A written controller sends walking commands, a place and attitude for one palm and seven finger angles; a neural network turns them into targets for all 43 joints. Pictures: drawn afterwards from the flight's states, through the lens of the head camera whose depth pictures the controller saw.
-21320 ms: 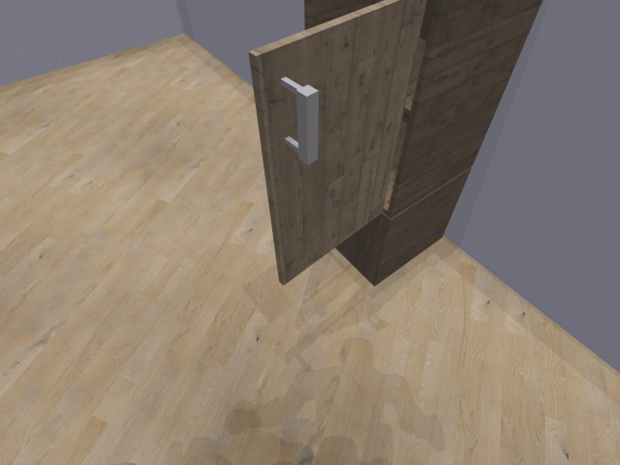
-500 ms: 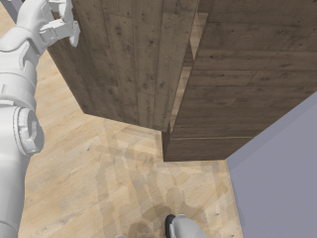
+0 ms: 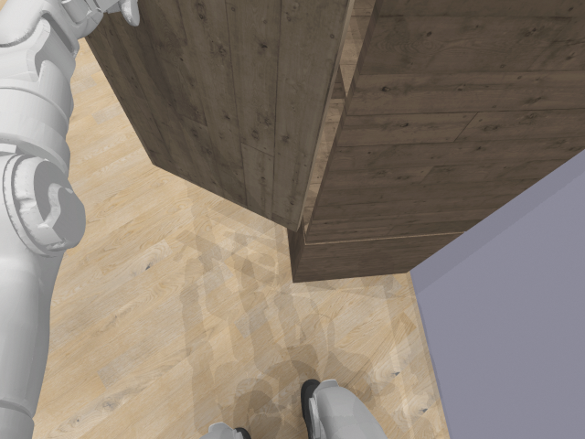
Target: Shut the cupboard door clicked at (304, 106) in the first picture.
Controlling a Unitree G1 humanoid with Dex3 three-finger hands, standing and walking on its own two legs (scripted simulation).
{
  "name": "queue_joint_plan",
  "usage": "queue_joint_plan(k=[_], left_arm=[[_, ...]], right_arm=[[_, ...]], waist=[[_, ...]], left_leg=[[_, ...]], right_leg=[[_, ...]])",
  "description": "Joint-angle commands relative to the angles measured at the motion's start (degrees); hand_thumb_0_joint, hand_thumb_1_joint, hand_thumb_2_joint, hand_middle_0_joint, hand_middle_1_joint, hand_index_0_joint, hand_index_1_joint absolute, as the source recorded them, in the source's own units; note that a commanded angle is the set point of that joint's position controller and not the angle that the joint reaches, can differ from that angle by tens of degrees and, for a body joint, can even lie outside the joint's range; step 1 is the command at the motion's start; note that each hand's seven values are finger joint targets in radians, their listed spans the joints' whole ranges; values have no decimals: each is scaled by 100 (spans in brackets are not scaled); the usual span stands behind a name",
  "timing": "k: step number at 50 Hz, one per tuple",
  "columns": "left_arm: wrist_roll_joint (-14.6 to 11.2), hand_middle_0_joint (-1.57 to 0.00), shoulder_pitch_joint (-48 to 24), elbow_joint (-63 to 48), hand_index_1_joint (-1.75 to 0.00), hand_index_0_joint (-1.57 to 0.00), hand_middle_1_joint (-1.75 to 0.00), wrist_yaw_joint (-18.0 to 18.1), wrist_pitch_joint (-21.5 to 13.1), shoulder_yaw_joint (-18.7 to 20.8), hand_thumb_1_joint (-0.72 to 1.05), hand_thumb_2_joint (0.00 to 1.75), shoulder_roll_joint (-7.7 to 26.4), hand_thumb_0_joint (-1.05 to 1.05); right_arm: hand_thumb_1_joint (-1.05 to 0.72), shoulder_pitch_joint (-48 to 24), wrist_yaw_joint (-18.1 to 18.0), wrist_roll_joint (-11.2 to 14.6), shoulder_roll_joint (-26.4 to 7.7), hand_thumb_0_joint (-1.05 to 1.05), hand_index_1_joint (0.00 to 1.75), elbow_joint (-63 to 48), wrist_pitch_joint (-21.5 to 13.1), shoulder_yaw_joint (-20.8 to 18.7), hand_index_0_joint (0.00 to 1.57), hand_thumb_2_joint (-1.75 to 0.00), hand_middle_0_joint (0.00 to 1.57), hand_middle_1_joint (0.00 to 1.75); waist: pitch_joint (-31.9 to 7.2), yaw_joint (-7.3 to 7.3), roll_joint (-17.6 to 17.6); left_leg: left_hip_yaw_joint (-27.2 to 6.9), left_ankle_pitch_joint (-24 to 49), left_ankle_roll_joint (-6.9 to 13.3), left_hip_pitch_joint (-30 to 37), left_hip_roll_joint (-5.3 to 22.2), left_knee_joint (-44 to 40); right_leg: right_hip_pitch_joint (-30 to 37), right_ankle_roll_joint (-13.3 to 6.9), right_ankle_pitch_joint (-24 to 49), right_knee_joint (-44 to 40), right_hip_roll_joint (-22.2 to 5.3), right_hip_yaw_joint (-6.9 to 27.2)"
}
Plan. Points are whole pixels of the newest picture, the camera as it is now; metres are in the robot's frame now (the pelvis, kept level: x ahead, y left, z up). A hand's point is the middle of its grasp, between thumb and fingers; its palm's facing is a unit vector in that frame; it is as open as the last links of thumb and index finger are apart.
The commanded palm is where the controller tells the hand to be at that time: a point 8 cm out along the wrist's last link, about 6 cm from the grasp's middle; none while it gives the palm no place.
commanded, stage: pull the fist back off the door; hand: left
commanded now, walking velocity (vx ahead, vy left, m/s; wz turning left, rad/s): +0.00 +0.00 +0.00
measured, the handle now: out of the picture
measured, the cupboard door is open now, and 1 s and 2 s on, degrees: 58 58 58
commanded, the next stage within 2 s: draw the hand back to the body in 0.80 s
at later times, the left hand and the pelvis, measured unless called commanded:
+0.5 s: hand (114, 44) +0.52 +0.09 +0.18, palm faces +0.00 -1.00 +0.00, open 3.1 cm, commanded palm +0.48 +0.13 +0.18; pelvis +0.01 -0.01 +0.02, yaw -3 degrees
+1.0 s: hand (129, 68) +0.48 +0.07 +0.19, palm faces +0.00 -1.00 +0.01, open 3.1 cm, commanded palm +0.43 +0.14 +0.18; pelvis -0.04 +0.00 +0.02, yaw -3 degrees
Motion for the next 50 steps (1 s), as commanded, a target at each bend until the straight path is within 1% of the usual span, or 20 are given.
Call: queue_joint_plan(k=[1, 3, 4, 6, 10, 15, 16, 18, 25, 26, 28, 30, 33, 36, 38, 41, 43, 46, 49, 50], left_arm=[[372, -130, -2175, -2065, -150, -130, -150, 2068, -481, 253, 90, 90, 186, 0], [805, -130, -1976, -2389, -150, -130, -150, 2330, -760, -109, 90, 90, -39, 0], [799, -130, -2002, -2388, -150, -130, -150, 2246, -826, -222, 90, 90, -148, 0], [633, -130, -1968, -2535, -150, -130, -150, 1956, -817, 52, 90, 90, 132, 0], [444, -130, -1731, -2974, -150, -130, -150, 1747, -930, 540, 90, 90, 659, 0], [385, -130, -172, -3005, -150, -130, -150, 1794, -1129, 503, 90, 90, 356, 0], [348, -130, 202, -2848, -150, -130, -150, 1747, -1047, 433, 90, 90, 182, 0], [277, -130, 327, -2749, -150, -130, -150, 1633, -881, 150, 90, 90, -145, 0], [-68, -130, 83, -3920, -150, -130, -150, 1588, -782, -517, 90, 90, -966, 0], [-91, -130, -41, -3888, -150, -130, -150, 1617, -759, -648, 90, 90, -1121, 0], [-64, -130, -256, -3660, -150, -130, -150, 1694, -721, -715, 90, 90, -1143, 0], [-16, -130, -557, -3691, -150, -130, -150, 1807, -779, -678, 90, 90, -1077, 0], [39, -130, -649, -3373, -150, -130, -150, 1910, -879, -808, 90, 90, -1214, 0], [31, -130, -294, -3001, -150, -130, -150, 1961, -968, -616, 90, 90, -1100, 0], [95, -130, -576, -2765, -150, -130, -150, 1986, -962, -736, 90, 90, -1135, 0], [150, -130, -710, -2303, -150, -130, -150, 2070, -939, -402, 90, 90, -685, 0], [193, -130, -907, -2406, -150, -130, -150, 2082, -1044, -357, 90, 90, -575, 0], [202, -130, -989, -2336, -150, -130, -150, 2037, -1235, -269, 90, 90, -414, 0], [145, -130, 175, -2453, -150, -130, -150, 1849, -1357, 241, 90, 90, 33, 0], [117, -130, 493, -2790, -150, -130, -150, 1732, -1379, 159, 90, 90, -79, 0]], right_arm=[[-90, 1690, 427, -232, -794, 0, 30, -388, -35, -358, 20, -90, 20, 30], [-90, 1814, 577, -273, -792, 0, 30, -331, 42, -471, 20, -90, 20, 30], [-90, 1829, 581, -255, -801, 0, 30, -295, 69, -509, 20, -90, 20, 30], [-90, 1728, 548, -157, -847, 0, 30, -305, 169, -561, 20, -90, 20, 30], [-90, 1444, 393, -52, -741, 0, 30, -473, 213, -498, 20, -90, 20, 30], [-90, 1060, 379, 35, -623, 0, 30, -632, 155, -479, 20, -90, 20, 30], [-90, 959, 384, 85, -630, 0, 30, -662, 171, -496, 20, -90, 20, 30], [-90, 756, 362, 166, -648, 0, 30, -709, 207, -492, 20, -90, 20, 30], [-90, 255, 203, 288, -508, 0, 30, -738, 120, -484, 20, -90, 20, 30], [-90, 187, 182, 292, -496, 0, 30, -701, 86, -464, 20, -90, 20, 30], [-90, 59, 136, 311, -496, 0, 30, -631, 26, -421, 20, -90, 20, 30], [-90, -57, 80, 307, -479, 0, 30, -608, -58, -387, 20, -90, 20, 30], [-90, -197, 47, 308, -469, 0, 30, -559, -205, -316, 20, -90, 20, 30], [-90, -274, 47, 298, -504, 0, 30, -586, -313, -286, 20, -90, 20, 30], [-90, -283, 46, 302, -516, 0, 30, -541, -365, -255, 20, -90, 20, 30], [-90, -195, 29, 282, -626, 0, 30, -532, -414, -238, 20, -90, 20, 30], [-90, -165, 38, 253, -625, 0, 30, -559, -471, -232, 20, -90, 20, 30], [-90, 5, 47, 215, -671, 0, 30, -522, -547, -261, 20, -90, 20, 30], [-90, 115, 64, 206, -693, 0, 30, -657, -538, -339, 20, -90, 20, 30], [-90, 25, 82, 233, -663, 0, 30, -750, -526, -332, 20, -90, 20, 30]], waist=[[-3481, 116, 563], [-3765, 91, 452], [-3755, 64, 496], [-4105, 256, 375], [-3887, 501, 328], [-3190, 822, -68], [-2959, 848, -366], [-2499, 772, -544], [-2587, 761, -102], [-2465, 698, -278], [-2112, 671, -352], [-2231, 682, -250], [-1999, 695, -257], [-1983, 834, -482], [-1731, 708, -473], [-1602, 651, -812], [-1813, 680, -461], [-2094, 604, -597], [-2711, 1045, -611], [-2859, 1137, -314]], left_leg=[[-614, 4470, -181, 1923, -33, -221], [-634, 4688, -180, 2316, -10, -287], [-649, 4865, -195, 2489, -15, -359], [-517, 4631, -171, 2530, -85, -504], [-290, 3993, -81, 2100, -175, -756], [-137, 3818, -36, 1723, -208, -982], [-85, 3545, -27, 1612, -207, -1042], [-50, 2994, -15, 1554, -211, -1187], [-115, 3432, -11, 2420, -194, -1206], [-136, 3170, -10, 2404, -204, -1238], [-178, 2541, -30, 2236, -226, -1364], [-216, 2234, -23, 2307, -267, -1399], [-288, 1859, -65, 2191, -285, -1459], [-326, 1715, -90, 2040, -280, -1526], [-339, 1435, -97, 1880, -276, -1540], [-375, 1004, -66, 1537, -271, -1575], [-374, 1054, -80, 1558, -292, -1528], [-416, 1080, -79, 1549, -268, -1455], [-311, 1619, -101, 1557, -266, -1470], [-242, 1879, -115, 1667, -264, -1474]], right_leg=[[2006, -28, 3177, -213, 297, 174], [2129, -23, 3293, -245, 313, 201], [2212, -36, 3377, -272, 326, 206], [2827, -92, 3668, -358, 349, 290], [3678, -132, 4073, -432, 307, 341], [4114, -161, 4277, -475, 264, 337], [4110, -147, 4153, -532, 272, 324], [3925, -125, 3671, -678, 269, 305], [3707, -93, 3442, -782, 239, 287], [3623, -81, 3243, -824, 240, 277], [3470, -88, 2700, -901, 213, 275], [3438, -94, 2364, -910, 174, 312], [3227, -127, 1911, -902, 161, 308], [3270, -144, 1724, -865, 147, 308], [3041, -127, 1460, -898, 132, 323], [2956, -94, 1021, -949, 122, 380], [2951, -121, 1048, -878, 120, 418], [2966, -107, 1073, -809, 141, 409], [3644, -149, 1602, -667, 155, 395], [3762, -169, 1877, -649, 154, 412]])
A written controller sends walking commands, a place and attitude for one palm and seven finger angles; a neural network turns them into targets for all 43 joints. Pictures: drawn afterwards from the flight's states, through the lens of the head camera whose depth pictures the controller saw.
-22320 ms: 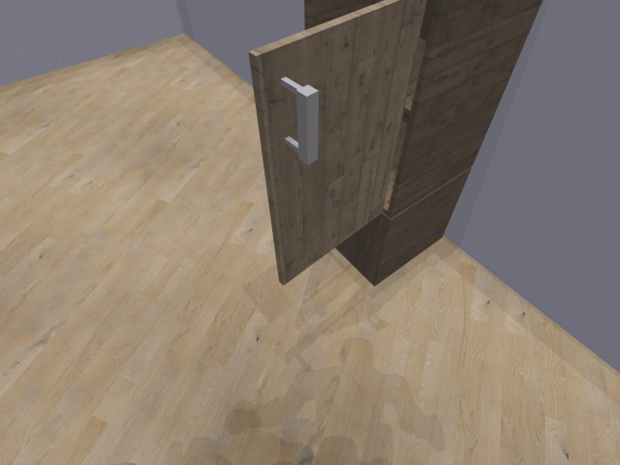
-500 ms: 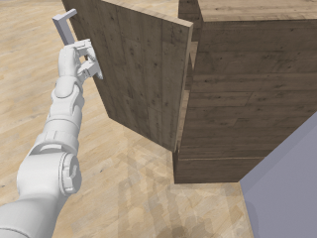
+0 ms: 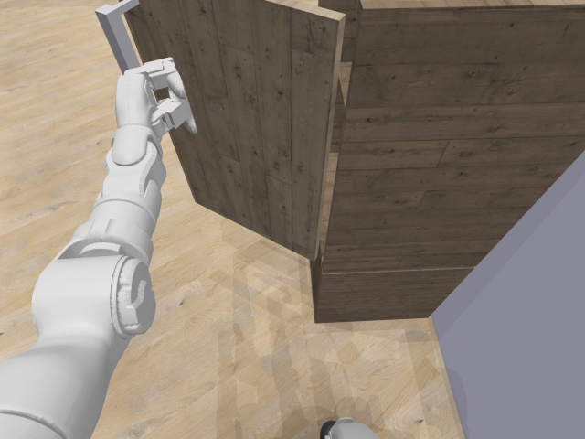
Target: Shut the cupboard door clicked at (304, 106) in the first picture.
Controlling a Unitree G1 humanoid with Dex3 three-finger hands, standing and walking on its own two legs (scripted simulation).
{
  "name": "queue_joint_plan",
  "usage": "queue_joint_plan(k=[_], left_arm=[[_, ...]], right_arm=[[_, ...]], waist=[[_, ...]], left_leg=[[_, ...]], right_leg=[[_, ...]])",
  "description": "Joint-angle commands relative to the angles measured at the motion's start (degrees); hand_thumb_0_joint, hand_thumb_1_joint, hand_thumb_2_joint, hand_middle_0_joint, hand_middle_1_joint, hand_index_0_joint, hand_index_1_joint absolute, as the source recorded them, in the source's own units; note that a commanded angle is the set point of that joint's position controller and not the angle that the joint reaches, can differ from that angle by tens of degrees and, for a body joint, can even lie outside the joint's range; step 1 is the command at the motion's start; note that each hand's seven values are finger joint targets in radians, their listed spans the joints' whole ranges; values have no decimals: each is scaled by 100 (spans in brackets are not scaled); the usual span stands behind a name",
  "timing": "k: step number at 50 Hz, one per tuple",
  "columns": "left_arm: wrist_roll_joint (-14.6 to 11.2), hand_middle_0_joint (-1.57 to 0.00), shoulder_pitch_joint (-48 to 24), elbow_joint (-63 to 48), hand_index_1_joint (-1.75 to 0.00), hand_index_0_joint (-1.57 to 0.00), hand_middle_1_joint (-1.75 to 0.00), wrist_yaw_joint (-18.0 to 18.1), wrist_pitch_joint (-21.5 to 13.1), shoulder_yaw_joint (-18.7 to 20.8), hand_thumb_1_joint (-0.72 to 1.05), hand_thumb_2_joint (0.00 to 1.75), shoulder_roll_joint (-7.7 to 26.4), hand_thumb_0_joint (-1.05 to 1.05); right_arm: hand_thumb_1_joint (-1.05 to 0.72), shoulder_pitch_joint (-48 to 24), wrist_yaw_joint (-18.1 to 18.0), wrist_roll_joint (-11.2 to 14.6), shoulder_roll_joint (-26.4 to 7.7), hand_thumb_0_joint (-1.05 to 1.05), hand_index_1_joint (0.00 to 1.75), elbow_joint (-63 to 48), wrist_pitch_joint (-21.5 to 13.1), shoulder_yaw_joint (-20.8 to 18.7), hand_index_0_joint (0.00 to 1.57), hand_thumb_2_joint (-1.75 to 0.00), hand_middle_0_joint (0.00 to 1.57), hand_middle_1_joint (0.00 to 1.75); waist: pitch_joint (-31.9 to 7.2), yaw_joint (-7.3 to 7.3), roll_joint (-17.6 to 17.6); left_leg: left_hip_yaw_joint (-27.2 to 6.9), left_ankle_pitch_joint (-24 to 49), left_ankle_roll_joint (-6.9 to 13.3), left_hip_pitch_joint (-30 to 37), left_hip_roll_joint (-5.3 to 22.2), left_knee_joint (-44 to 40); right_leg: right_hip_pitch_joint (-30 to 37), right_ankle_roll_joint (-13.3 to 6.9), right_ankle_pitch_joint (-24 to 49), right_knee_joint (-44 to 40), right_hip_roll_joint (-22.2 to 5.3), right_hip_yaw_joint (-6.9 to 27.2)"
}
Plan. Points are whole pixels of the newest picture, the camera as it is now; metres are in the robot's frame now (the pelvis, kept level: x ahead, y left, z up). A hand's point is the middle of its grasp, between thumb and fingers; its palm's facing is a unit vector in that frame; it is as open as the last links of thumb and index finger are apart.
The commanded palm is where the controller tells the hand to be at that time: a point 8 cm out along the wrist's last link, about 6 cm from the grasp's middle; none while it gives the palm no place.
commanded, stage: draw the hand back to the body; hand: left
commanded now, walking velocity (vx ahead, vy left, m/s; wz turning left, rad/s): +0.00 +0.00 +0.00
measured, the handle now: (133, 43) +0.70 +0.20 +0.16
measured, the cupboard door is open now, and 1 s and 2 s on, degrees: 58 58 58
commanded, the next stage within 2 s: step back with the hand held close in 1.50 s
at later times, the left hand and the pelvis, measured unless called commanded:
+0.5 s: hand (100, 188) +0.37 +0.17 +0.18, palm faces +0.11 -0.99 -0.12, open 3.1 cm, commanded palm +0.33 +0.23 +0.18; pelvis +0.02 -0.01 +0.02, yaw +1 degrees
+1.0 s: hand out of the picture +0.26 +0.25 +0.18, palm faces +0.41 -0.84 -0.36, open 5.1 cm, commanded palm +0.19 +0.30 +0.19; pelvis +0.04 +0.01 +0.02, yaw +2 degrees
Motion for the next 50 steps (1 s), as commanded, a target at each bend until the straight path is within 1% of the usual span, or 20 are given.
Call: queue_joint_plan(k=[1, 3, 4, 6, 7, 10, 14, 15, 19, 21, 22, 24, 28, 31, 36, 40, 41, 43, 46, 50], left_arm=[[-123, -130, -1597, -1981, -150, -130, -150, -286, -540, 345, 90, 90, 1482, 0], [-279, -130, -822, -2637, -150, -130, -150, -450, -396, 357, 90, 90, 1392, 0], [-396, -130, -475, -2842, -150, -130, -150, -530, -272, 234, 90, 90, 1216, 0], [-576, -130, -344, -3585, -150, -130, -150, -646, 6, 94, 90, 90, 1009, 0], [-628, -130, -245, -3860, -150, -130, -150, -637, 130, 202, 90, 90, 1134, 0], [-658, -130, 37, -4968, -150, -130, -150, -592, 340, 60, 90, 90, 1018, 0], [-701, -130, 676, -5610, -150, -130, -150, -606, 629, -173, 90, 90, 774, 0], [-722, -130, 924, -5534, -150, -130, -150, -643, 757, -170, 90, 90, 728, 0], [-837, -122, 1735, -5984, -141, -122, -141, -830, 1216, -142, 90, 90, 716, 0], [-901, -116, 2139, -6349, -135, -116, -135, -941, 1429, -137, 90, 90, 671, 0], [-391, -113, 2461, -7104, -132, -113, -132, -446, 1026, -546, 90, 90, 799, 0], [-291, -108, 3352, -6991, -126, -108, -126, -71, 941, -644, 90, 90, 506, 0], [-137, -97, 3642, -7863, -114, -97, -114, 191, 850, -604, 90, 90, 598, 0], [-36, -89, 3861, -8588, -105, -89, -105, 300, 799, -619, 90, 90, 636, 0], [8, -75, 4832, -9166, -90, -75, -90, 422, 803, -394, 90, 90, 755, 0], [4, -64, 5807, -9277, -78, -64, -78, 448, 822, -111, 90, 90, 821, 0], [-4, -61, 6037, -9279, -75, -61, -75, 462, 820, 23, 90, 90, 891, 0], [-15, -56, 6464, -9407, -69, -56, -69, 462, 800, 166, 90, 90, 911, 0], [-3, -47, 6961, -9705, -60, -47, -60, 487, 737, 402, 90, 90, 1041, 0], [-15, -36, 7615, -9926, -48, -36, -48, 529, 679, 678, 90, 90, 1149, 0]], right_arm=[[-90, 438, -28, 72, -916, 0, 30, -691, -158, -423, 20, -90, 20, 30], [-90, 313, -26, 142, -901, 0, 30, -827, -116, -474, 20, -90, 20, 30], [-90, 274, -44, 183, -894, 0, 30, -866, -79, -490, 20, -90, 20, 30], [-90, 34, -76, 255, -869, 0, 30, -939, -77, -484, 20, -90, 20, 30], [-90, -4, -111, 268, -869, 0, 30, -935, -65, -496, 20, -90, 20, 30], [-90, -308, -199, 287, -765, 0, 30, -1028, -112, -461, 20, -90, 20, 30], [-90, -618, -303, 310, -713, 0, 30, -1079, -191, -408, 20, -90, 20, 30], [-90, -751, -325, 336, -695, 0, 30, -1081, -210, -367, 20, -90, 20, 30], [-90, -1142, -392, 370, -688, 0, 30, -1245, -209, -283, 20, -90, 20, 30], [-90, -1361, -396, 393, -636, 0, 30, -1340, -216, -232, 20, -90, 20, 30], [-90, -1403, -371, 260, -522, 0, 30, -1379, -244, -254, 20, -90, 20, 30], [-90, -1479, -350, 224, -512, 0, 30, -1287, -140, -242, 20, -90, 20, 30], [-90, -1589, -357, 174, -431, 0, 30, -1334, 29, -198, 20, -90, 20, 30], [-90, -1660, -363, 114, -377, 0, 30, -1381, 60, -166, 20, -90, 20, 30], [-90, -1720, -362, 29, -339, 0, 30, -1405, 79, -153, 20, -90, 20, 30], [-90, -1764, -338, 8, -311, 0, 30, -1404, 126, -164, 20, -90, 20, 30], [-90, -1773, -332, -2, -316, 0, 30, -1413, 140, -172, 20, -90, 20, 30], [-90, -1785, -319, -1, -299, 0, 30, -1428, 152, -202, 20, -90, 20, 30], [-90, -1798, -304, 3, -315, 0, 30, -1445, 124, -237, 20, -90, 20, 30], [-90, -1790, -313, 6, -306, 0, 30, -1436, 38, -281, 20, -90, 20, 30]], waist=[[-2921, 485, -93], [-2884, 646, -268], [-2734, 629, -371], [-2326, 647, -114], [-2216, 644, -287], [-2048, 718, 182], [-1712, 714, -21], [-1490, 750, -76], [-1340, 902, -341], [-1306, 979, -326], [-841, 887, -248], [-531, 907, -506], [-696, 874, -150], [-908, 902, 384], [-924, 994, 253], [-692, 1075, 145], [-635, 1109, -5], [-665, 1137, -63], [-617, 1183, 130], [-409, 1218, 58]], left_leg=[[-153, 1517, -99, 272, 38, -640], [-82, 1799, -70, 342, 85, -723], [-77, 1811, -61, 364, 111, -800], [-56, 1616, -38, 520, 115, -938], [-65, 1442, -14, 550, 122, -1009], [-76, 1340, -3, 917, 106, -1167], [-106, 1165, 8, 1160, 110, -1326], [-106, 1036, 9, 1126, 107, -1370], [-107, 1117, 16, 1218, 77, -1425], [-105, 1301, 11, 1291, 52, -1398], [-59, 1355, 29, 1334, 30, -1515], [-93, 1226, 14, 1295, 67, -1586], [-110, 1505, -8, 1671, 58, -1654], [-135, 1925, -42, 1967, 34, -1666], [-229, 2558, -84, 2115, 61, -1668], [-226, 2713, -116, 2001, 91, -1668], [-255, 2730, -130, 1933, 107, -1680], [-225, 2751, -129, 1937, 123, -1653], [-258, 2849, -177, 1857, 140, -1650], [-256, 2607, -174, 1740, 164, -1680]], right_leg=[[2606, -183, 1509, -91, 179, -45], [2894, -195, 1763, -170, 213, -54], [2952, -177, 1717, -250, 220, -87], [2834, -174, 1525, -447, 229, -84], [2852, -155, 1333, -540, 238, -98], [2866, -171, 1060, -710, 226, -88], [2898, -148, 816, -893, 187, -122], [2835, -148, 723, -929, 178, -118], [3040, -148, 807, -968, 110, -127], [3103, -141, 1081, -906, 93, -141], [3049, -90, 797, -1092, 23, -49], [3063, -84, 562, -1227, 46, -87], [3289, -98, 929, -1256, 56, -90], [3482, -127, 1280, -1246, 51, -117], [3707, -125, 1671, -1224, 71, -189], [3744, -115, 1720, -1228, 60, -207], [3766, -112, 1702, -1209, 68, -231], [3762, -91, 1700, -1198, 61, -229], [3781, -96, 1610, -1164, 49, -235], [3653, -71, 1326, -1196, 48, -247]])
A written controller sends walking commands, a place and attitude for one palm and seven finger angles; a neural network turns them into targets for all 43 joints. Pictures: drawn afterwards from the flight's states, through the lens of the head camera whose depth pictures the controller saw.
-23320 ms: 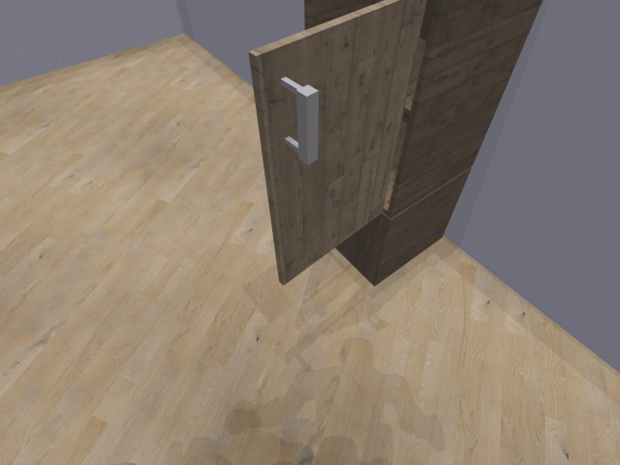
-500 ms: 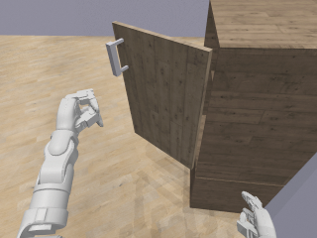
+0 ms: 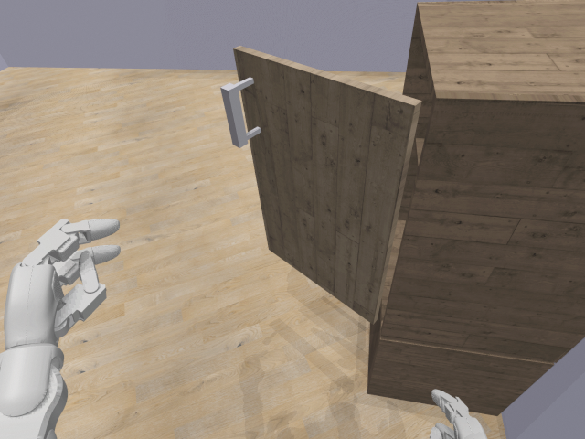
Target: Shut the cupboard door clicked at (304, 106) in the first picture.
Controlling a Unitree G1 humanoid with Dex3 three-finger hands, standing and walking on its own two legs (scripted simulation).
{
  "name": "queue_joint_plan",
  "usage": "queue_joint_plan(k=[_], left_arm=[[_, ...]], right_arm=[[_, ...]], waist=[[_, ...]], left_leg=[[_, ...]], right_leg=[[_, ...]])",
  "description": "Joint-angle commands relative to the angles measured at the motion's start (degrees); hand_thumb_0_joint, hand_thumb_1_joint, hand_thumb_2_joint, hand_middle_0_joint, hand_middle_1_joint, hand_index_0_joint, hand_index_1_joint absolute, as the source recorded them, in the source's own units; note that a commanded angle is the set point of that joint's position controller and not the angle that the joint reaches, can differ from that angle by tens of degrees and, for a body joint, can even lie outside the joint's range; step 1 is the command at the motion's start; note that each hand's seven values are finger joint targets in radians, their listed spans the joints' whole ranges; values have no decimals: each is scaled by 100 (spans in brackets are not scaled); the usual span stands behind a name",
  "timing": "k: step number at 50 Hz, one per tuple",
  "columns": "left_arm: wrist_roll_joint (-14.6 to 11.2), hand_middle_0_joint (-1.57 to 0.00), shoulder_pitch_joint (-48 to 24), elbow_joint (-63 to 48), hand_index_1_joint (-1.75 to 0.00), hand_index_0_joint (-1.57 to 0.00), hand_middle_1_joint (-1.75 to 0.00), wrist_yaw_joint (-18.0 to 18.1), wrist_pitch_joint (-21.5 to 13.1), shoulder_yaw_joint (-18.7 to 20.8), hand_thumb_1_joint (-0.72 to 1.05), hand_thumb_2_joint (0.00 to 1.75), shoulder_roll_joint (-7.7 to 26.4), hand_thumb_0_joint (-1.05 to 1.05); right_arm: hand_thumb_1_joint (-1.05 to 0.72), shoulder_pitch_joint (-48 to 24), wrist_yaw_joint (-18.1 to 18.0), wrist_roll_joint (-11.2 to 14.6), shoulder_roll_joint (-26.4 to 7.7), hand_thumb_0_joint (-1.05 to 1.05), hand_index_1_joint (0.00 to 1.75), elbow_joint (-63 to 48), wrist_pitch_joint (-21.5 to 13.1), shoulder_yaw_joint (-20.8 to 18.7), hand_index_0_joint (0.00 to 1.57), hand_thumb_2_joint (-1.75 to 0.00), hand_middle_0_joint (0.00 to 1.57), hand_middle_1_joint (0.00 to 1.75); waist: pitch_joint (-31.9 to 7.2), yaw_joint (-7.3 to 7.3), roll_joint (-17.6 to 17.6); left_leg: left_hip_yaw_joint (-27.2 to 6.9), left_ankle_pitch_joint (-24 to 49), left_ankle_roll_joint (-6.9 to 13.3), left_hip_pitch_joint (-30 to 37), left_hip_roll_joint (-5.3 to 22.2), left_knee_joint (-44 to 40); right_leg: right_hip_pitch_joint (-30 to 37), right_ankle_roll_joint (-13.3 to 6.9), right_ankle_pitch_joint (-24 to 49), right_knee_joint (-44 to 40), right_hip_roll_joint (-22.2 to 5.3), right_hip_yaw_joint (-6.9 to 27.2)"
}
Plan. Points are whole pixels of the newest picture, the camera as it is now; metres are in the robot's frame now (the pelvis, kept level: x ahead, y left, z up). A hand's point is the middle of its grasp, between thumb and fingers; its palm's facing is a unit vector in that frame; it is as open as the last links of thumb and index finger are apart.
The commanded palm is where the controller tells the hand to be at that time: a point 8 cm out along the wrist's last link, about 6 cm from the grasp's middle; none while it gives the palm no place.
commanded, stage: draw the hand back to the body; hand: left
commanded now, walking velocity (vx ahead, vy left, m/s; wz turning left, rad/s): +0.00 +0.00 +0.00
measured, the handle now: (243, 112) +0.67 +0.17 +0.14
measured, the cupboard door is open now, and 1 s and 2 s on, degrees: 58 58 58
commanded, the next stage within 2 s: step back with the hand held close in 0.50 s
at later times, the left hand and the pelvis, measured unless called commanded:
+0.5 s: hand (51, 329) +0.18 +0.26 +0.16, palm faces +0.48 -0.79 -0.37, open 7.4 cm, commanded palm +0.12 +0.30 +0.17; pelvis -0.02 +0.00 +0.00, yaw +0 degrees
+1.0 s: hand (36, 345) +0.16 +0.28 +0.16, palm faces +0.40 -0.77 -0.50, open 7.4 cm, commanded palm +0.10 +0.31 +0.17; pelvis -0.04 +0.02 -0.01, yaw -1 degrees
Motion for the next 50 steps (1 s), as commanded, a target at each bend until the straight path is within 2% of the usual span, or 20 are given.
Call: queue_joint_plan(k=[1, 6, 8, 11, 14, 17, 19, 24, 29, 31, 32, 33, 35, 37, 38, 41, 44, 45, 47, 50], left_arm=[[-10, -34, -131, -1515, -45, -34, -45, 160, -462, 981, 90, 90, 1223, 0], [13, -20, 547, -1845, -30, -20, -30, 250, -551, 1276, 90, 90, 1330, 0], [73, -20, 172, -1842, -30, -20, -30, 274, -580, 991, 90, 90, 1124, 0], [104, -20, -118, -1691, -30, -20, -30, 320, -593, 919, 90, 90, 1108, 0], [106, -20, -119, -1579, -30, -20, -30, 331, -601, 952, 90, 90, 1137, 0], [110, -20, -102, -1689, -30, -20, -30, 338, -628, 991, 90, 90, 1154, 0], [90, -20, 21, -1623, -30, -20, -30, 332, -615, 1093, 90, 90, 1233, 0], [92, -20, 94, -1648, -30, -20, -30, 296, -597, 1104, 90, 90, 1201, 0], [80, -20, 192, -1682, -30, -20, -30, 289, -594, 1130, 90, 90, 1208, 0], [74, -20, 200, -1697, -30, -20, -30, 292, -606, 1097, 90, 90, 1162, 0], [83, -20, -393, -2018, -30, -20, -30, 356, -827, 1813, 90, 90, 1852, 0], [80, -20, 278, -1501, -30, -20, -30, 327, -845, 1481, 90, 90, 1411, 0], [110, -20, 653, -1509, -30, -20, -30, 306, -905, 1304, 90, 90, 1254, 0], [111, -20, 878, -1710, -30, -20, -30, 358, -946, 1298, 90, 90, 1279, 0], [97, -20, 1050, -1771, -30, -20, -30, 399, -959, 1387, 90, 90, 1347, 0], [80, -20, 1284, -2170, -30, -20, -30, 462, -983, 1539, 90, 90, 1493, 0], [69, -20, 1266, -2390, -30, -20, -30, 490, -971, 1767, 90, 90, 1713, 0], [67, -20, 1288, -2411, -30, -20, -30, 484, -972, 1704, 90, 90, 1625, 0], [71, -20, 1318, -2390, -30, -20, -30, 479, -962, 1717, 90, 90, 1600, 0], [100, -20, 1280, -2371, -30, -20, -30, 484, -990, 1706, 90, 90, 1564, 0]], right_arm=[[-90, -856, -53, 12, -591, 0, 30, -1031, -436, -293, 20, -90, 20, 30], [-90, -816, -84, 50, -586, 0, 30, -1013, -613, -341, 20, -90, 20, 30], [-90, -788, -95, 36, -620, 0, 30, -918, -694, -333, 20, -90, 20, 30], [-90, -753, -140, 35, -668, 0, 30, -842, -788, -346, 20, -90, 20, 30], [-90, -745, -154, 24, -681, 0, 30, -803, -828, -342, 20, -90, 20, 30], [-90, -795, -142, 18, -629, 0, 30, -832, -844, -320, 20, -90, 20, 30], [-90, -800, -134, 4, -640, 0, 30, -823, -848, -316, 20, -90, 20, 30], [-90, -831, -101, 8, -605, 0, 30, -854, -819, -291, 20, -90, 20, 30], [-90, -821, -111, 3, -599, 0, 30, -877, -822, -308, 20, -90, 20, 30], [-90, -816, -109, -1, -586, 0, 30, -879, -831, -310, 20, -90, 20, 30], [-90, -725, -78, 62, -793, 0, 30, -1131, -681, -382, 20, -90, 20, 30], [-90, -612, -77, 52, -702, 0, 30, -1011, -589, -402, 20, -90, 20, 30], [-90, -619, -36, 49, -699, 0, 30, -1041, -465, -437, 20, -90, 20, 30], [-90, -574, -23, 67, -752, 0, 30, -1081, -377, -502, 20, -90, 20, 30], [-90, -561, -28, 75, -753, 0, 30, -1117, -337, -516, 20, -90, 20, 30], [-90, -613, -77, 106, -811, 0, 30, -1261, -229, -554, 20, -90, 20, 30], [-90, -704, -155, 87, -850, 0, 30, -1373, -144, -573, 20, -90, 20, 30], [-90, -658, -169, 90, -820, 0, 30, -1416, -122, -571, 20, -90, 20, 30], [-90, -587, -170, 86, -851, 0, 30, -1459, -92, -600, 20, -90, 20, 30], [-90, -559, -181, 81, -846, 0, 30, -1496, -91, -586, 20, -90, 20, 30]], waist=[[-743, 129, -308], [-547, 157, -77], [-244, 51, -29], [-57, 11, -167], [-99, 40, -325], [-156, 81, -83], [-185, 110, -172], [-92, 109, -36], [-269, 120, -55], [-287, 115, -215], [-14, -114, -236], [-134, -148, -674], [-369, -193, -958], [-736, -229, -809], [-911, -232, -827], [-1252, -252, -372], [-1254, -199, -47], [-1216, -206, -77], [-1179, -210, -161], [-947, -245, -249]], left_leg=[[3, 2299, -181, -841, 147, -265], [0, 2021, -219, -945, 175, -309], [-39, 1730, -219, -983, 168, -359], [-64, 1211, -157, -1000, 162, -443], [-96, 1085, -142, -1019, 151, -475], [-82, 1034, -158, -1052, 131, -490], [-88, 1073, -160, -1103, 145, -483], [-72, 1105, -182, -1163, 157, -482], [-10, 1226, -150, -1076, 151, -431], [-3, 1307, -140, -1056, 148, -415], [-100, 625, 20, -1686, 262, -133], [-158, 505, 24, -1642, 218, 137], [-188, 514, -1, -1588, 191, 524], [-203, 608, -25, -1570, 215, 679], [-252, 822, -45, -1582, 259, 660], [-370, 2036, -129, -1588, 475, 477], [-517, 2901, -173, -1781, 703, 296], [-556, 3090, -191, -1895, 757, 300], [-558, 2879, -164, -2134, 821, 320], [-591, 1653, -3, -2741, 807, 259]], right_leg=[[1118, -130, 1257, -15, 31, 10], [995, -135, 923, -36, 51, 14], [721, -142, 637, -80, 54, 2], [546, -147, 227, -136, 52, 5], [617, -162, 150, -151, 48, 14], [713, -177, 158, -118, 42, 32], [813, -179, 217, -154, 42, 57], [823, -197, 252, -178, 60, 79], [879, -182, 371, -185, 43, 103], [879, -170, 444, -163, 40, 88], [502, -231, 542, -374, -268, 762], [354, -316, 437, -481, -529, 890], [133, -452, 425, -507, -832, 1101], [119, -522, 688, -327, -977, 1132], [210, -526, 1012, -120, -979, 1050], [392, -383, 2107, 701, -736, 712], [358, -155, 2253, 1209, -403, 418], [392, -137, 2237, 1325, -359, 390], [421, -135, 2029, 1451, -327, 449], [503, -147, 1887, 1468, -398, 603]])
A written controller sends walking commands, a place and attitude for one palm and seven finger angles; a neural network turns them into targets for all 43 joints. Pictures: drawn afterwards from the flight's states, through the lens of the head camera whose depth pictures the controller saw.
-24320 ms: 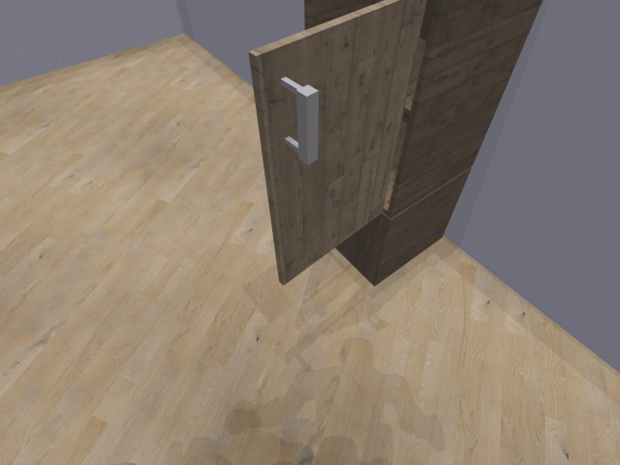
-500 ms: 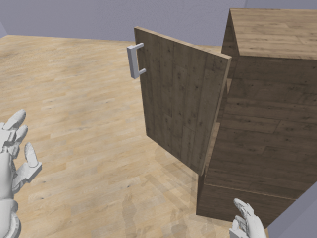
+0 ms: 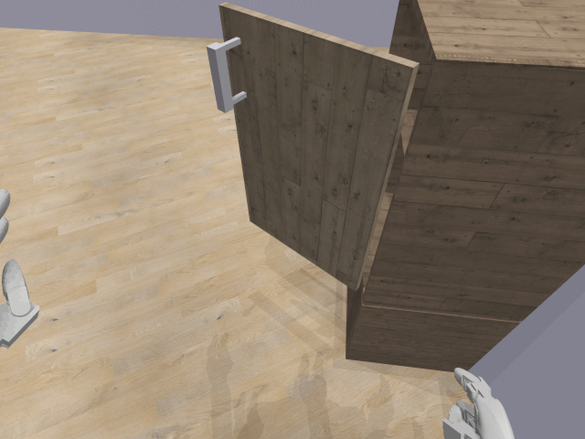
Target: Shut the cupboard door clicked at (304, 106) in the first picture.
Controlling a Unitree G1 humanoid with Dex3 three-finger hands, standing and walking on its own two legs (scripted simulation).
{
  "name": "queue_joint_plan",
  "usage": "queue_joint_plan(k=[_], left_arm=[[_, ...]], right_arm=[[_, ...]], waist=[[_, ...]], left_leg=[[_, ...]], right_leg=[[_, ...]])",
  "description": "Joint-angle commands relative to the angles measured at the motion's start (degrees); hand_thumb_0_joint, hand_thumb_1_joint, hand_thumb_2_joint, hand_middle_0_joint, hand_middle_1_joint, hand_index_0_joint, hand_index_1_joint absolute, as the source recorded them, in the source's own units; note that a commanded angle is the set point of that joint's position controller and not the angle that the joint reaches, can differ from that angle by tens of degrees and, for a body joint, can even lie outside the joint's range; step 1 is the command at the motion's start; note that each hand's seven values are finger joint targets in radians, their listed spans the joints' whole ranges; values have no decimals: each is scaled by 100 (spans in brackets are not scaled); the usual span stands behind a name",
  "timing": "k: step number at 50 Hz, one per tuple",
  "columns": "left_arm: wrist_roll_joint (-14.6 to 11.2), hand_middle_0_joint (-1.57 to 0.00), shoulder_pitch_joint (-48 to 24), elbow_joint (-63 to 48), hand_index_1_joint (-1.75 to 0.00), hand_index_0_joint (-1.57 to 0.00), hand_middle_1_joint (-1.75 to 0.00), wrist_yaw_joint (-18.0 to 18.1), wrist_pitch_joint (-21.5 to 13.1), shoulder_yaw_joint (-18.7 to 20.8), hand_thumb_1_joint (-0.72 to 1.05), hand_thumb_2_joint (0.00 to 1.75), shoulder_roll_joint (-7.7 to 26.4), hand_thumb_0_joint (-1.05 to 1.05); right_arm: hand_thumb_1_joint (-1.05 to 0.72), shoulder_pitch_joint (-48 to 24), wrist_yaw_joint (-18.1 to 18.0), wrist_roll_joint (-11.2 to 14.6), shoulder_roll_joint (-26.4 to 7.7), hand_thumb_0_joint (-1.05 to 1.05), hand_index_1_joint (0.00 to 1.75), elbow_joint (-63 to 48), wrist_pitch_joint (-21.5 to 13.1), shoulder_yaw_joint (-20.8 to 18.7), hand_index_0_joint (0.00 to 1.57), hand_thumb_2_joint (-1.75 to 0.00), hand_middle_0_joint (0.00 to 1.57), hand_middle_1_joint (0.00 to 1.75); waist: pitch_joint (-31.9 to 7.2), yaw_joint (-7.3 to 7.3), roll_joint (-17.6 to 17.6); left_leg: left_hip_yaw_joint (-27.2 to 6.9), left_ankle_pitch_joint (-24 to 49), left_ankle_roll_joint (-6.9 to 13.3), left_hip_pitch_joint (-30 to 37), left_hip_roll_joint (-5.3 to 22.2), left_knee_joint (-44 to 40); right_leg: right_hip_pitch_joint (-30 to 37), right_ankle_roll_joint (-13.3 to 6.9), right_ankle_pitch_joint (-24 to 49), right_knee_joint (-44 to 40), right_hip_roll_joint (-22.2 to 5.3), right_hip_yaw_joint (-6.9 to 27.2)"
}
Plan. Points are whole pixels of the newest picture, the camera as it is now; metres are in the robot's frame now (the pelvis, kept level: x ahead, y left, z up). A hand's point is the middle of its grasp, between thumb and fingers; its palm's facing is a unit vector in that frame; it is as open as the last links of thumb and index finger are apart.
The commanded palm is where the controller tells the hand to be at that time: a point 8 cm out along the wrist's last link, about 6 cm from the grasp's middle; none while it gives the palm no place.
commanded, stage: step back with the hand held close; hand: left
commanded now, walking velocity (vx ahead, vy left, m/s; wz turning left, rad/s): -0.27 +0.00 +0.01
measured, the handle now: (229, 75) +0.71 +0.16 +0.15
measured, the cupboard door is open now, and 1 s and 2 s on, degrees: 58 58 58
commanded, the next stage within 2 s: stop stepping back and stand still in 1.02 s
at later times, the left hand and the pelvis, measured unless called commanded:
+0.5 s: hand out of the picture +0.13 +0.27 +0.18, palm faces +0.50 -0.73 -0.46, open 7.4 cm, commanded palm +0.07 +0.30 +0.19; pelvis -0.06 -0.01 -0.01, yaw +2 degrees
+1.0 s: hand out of the picture +0.03 +0.29 +0.19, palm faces +0.59 -0.70 -0.40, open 7.4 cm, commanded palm -0.03 +0.30 +0.19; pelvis -0.14 -0.01 +0.00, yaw +4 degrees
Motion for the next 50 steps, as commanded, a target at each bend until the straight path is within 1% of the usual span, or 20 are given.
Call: queue_joint_plan(k=[1, 4, 8, 13, 15, 17, 20, 22, 24, 27, 29, 34, 36, 38, 39, 41, 42, 44, 48, 50], left_arm=[[18, -20, -189, -1138, -30, -20, -30, 171, -417, 794, 90, 90, 914, 0], [101, -20, -423, -1125, -30, -20, -30, 190, -451, 863, 90, 90, 971, 0], [179, -20, -597, -991, -30, -20, -30, 220, -527, 826, 90, 90, 894, 0], [201, -20, -629, -1209, -30, -20, -30, 273, -646, 852, 90, 90, 994, 0], [167, -20, -529, -1314, -30, -20, -30, 304, -681, 853, 90, 90, 1016, 0], [174, -20, -468, -1428, -30, -20, -30, 342, -735, 906, 90, 90, 1064, 0], [276, -20, -495, -1452, -30, -20, -30, 359, -813, 970, 90, 90, 986, 0], [266, -20, -494, -1361, -30, -20, -30, 324, -830, 982, 90, 90, 960, 0], [324, -20, -579, -1148, -30, -20, -30, 246, -842, 1017, 90, 90, 970, 0], [240, -20, -523, -951, -30, -20, -30, 176, -883, 850, 90, 90, 842, 0], [233, -20, -651, -1143, -30, -20, -30, 139, -897, 807, 90, 90, 881, 0], [153, -20, -289, -1417, -30, -20, -30, 254, -845, 1138, 90, 90, 1308, 0], [135, -20, -225, -1545, -30, -20, -30, 324, -835, 1079, 90, 90, 1259, 0], [117, -20, -124, -1643, -30, -20, -30, 378, -876, 1132, 90, 90, 1271, 0], [125, -20, -89, -1706, -30, -20, -30, 387, -917, 1182, 90, 90, 1274, 0], [193, -20, -212, -1692, -30, -20, -30, 372, -980, 1254, 90, 90, 1078, 0], [155, -20, -408, -1761, -30, -20, -30, 336, -980, 1285, 90, 90, 1159, 0], [126, -20, -347, -1364, -30, -20, -30, 270, -991, 1202, 90, 90, 1080, 0], [-37, -20, -404, -1257, -30, -20, -30, 188, -924, 451, 90, 90, 561, 0], [-21, -20, -781, -1457, -30, -20, -30, 142, -937, 254, 90, 90, 569, 0]], right_arm=[[-90, -429, -42, 9, -690, 0, 30, -982, -276, -210, 20, -90, 20, 30], [-90, -456, -61, 2, -741, 0, 30, -1008, -300, -203, 20, -90, 20, 30], [-90, -350, -41, 20, -701, 0, 30, -1040, -365, -177, 20, -90, 20, 30], [-90, -289, 30, -11, -655, 0, 30, -988, -437, -154, 20, -90, 20, 30], [-90, -272, 49, -16, -602, 0, 30, -927, -453, -115, 20, -90, 20, 30], [-90, -279, 35, -23, -661, 0, 30, -918, -499, -119, 20, -90, 20, 30], [-90, -273, -48, -12, -767, 0, 30, -927, -644, -125, 20, -90, 20, 30], [-90, -281, -73, -45, -715, 0, 30, -884, -714, -167, 20, -90, 20, 30], [-90, -372, -53, -64, -776, 0, 30, -889, -760, -206, 20, -90, 20, 30], [-90, -259, 4, -74, -706, 0, 30, -747, -745, -198, 20, -90, 20, 30], [-90, -287, 46, -71, -699, 0, 30, -732, -720, -218, 20, -90, 20, 30], [-90, -335, 152, -62, -541, 0, 30, -758, -534, -223, 20, -90, 20, 30], [-90, -320, 170, -44, -422, 0, 30, -738, -439, -163, 20, -90, 20, 30], [-90, -308, 125, -29, -493, 0, 30, -744, -425, -182, 20, -90, 20, 30], [-90, -360, 65, -45, -592, 0, 30, -790, -465, -200, 20, -90, 20, 30], [-90, -519, -33, -60, -718, 0, 30, -845, -658, -207, 20, -90, 20, 30], [-90, -486, -49, -70, -619, 0, 30, -770, -759, -262, 20, -90, 20, 30], [-90, -526, 3, 0, -659, 0, 30, -642, -929, -369, 20, -90, 20, 30], [-90, -427, 142, -82, -495, 0, 30, -270, -1123, -195, 20, -90, 20, 30], [-90, -475, 165, -120, -492, 0, 30, -138, -1150, -162, 20, -90, 20, 30]], waist=[[-827, 19, 252], [-542, 22, 436], [-323, -10, 192], [-465, -30, -327], [-610, -45, -358], [-627, -57, -48], [-518, -47, 1000], [-582, 6, 953], [-347, 36, 847], [-451, -21, 316], [-627, -27, 173], [-828, -22, -774], [-982, -93, -877], [-973, -146, -381], [-854, -160, 384], [-787, -65, 1890], [-856, -76, 1686], [-821, -25, 1024], [-586, -26, 1239], [-733, -12, 1252]], left_leg=[[-780, 1314, -107, -1549, 1027, -848], [-910, -2, 94, -2350, 1086, -1130], [-863, -1579, 234, -3137, 956, -1013], [-744, -1558, 98, -2316, 578, -75], [-729, -1234, 33, -1858, 570, -6], [-845, -1321, 86, -1858, 692, -421], [-1482, -2015, 367, -3233, 1317, -1655], [-1520, -851, 366, -3194, 1498, -1503], [-1419, -1392, 404, -3791, 1478, -1441], [-1089, -402, 187, -3053, 1106, -798], [-919, -568, 106, -2749, 922, -549], [-586, -935, -160, -1580, 417, 782], [-515, -625, -194, -959, 412, 874], [-696, -773, -72, -687, 618, 200], [-1037, -1103, 76, -1089, 926, -549], [-2290, -2623, 631, -3338, 2231, -2301], [-2326, -2125, 687, -3268, 2462, -2427], [-1785, -1673, 563, -2620, 2366, -1957], [-1434, -741, 261, -968, 2004, -1971], [-1315, 15, 57, -218, 1929, -1737]], right_leg=[[1808, -234, 1688, 505, -177, 437], [1983, -167, 1151, 658, -40, 463], [2075, -204, 412, 577, -118, 718], [1014, -487, -1154, -697, -629, 1437], [701, -546, -1385, -890, -750, 1377], [722, -418, -1338, -652, -498, 1035], [2011, -107, -361, 895, 247, 316], [2185, -52, 763, 1305, 414, 231], [2508, -59, 544, 1398, 450, 457], [1970, -242, 1459, 801, 110, 858], [1703, -319, 1271, 524, -89, 1144], [146, -794, -1059, -1181, -1020, 2146], [-296, -771, -1243, -1299, -1108, 1819], [-575, -539, -1329, -962, -705, 1274], [-329, -360, -1307, -438, -262, 905], [1563, 14, -723, 2217, 796, 129], [1556, 16, -1046, 2906, 863, 227], [1081, -4, -1518, 2841, 881, 327], [425, -130, -1991, 661, 705, -21], [507, -177, -1457, -743, 565, 52]])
